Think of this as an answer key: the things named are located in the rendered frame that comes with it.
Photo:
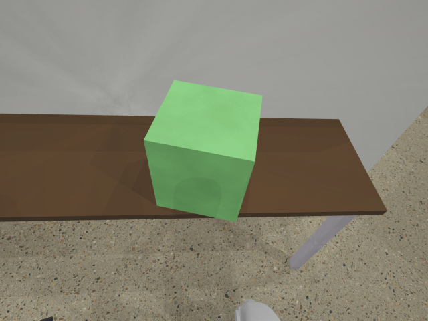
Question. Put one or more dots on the carton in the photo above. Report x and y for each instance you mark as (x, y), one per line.
(201, 149)

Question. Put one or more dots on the robot right thigh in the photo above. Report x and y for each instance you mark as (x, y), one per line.
(255, 311)

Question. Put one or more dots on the table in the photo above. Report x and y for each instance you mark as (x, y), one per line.
(63, 167)

